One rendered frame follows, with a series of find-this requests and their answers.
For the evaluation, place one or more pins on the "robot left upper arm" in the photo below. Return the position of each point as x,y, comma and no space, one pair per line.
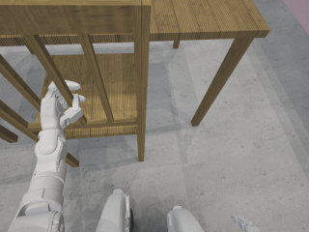
42,222

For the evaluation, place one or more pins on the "chair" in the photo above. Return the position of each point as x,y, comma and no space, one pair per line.
115,85

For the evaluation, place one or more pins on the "left robot forearm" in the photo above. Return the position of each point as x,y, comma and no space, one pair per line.
45,193

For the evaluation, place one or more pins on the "robot left hand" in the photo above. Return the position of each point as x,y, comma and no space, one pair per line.
52,107

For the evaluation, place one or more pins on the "robot right hand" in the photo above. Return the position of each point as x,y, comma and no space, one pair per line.
244,223

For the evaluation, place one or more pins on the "left robot thigh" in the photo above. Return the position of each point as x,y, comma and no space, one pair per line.
115,213

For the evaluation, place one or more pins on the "left robot shin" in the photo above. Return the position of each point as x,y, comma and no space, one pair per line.
127,221

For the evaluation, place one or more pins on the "table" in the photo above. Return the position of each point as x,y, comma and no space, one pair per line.
180,20

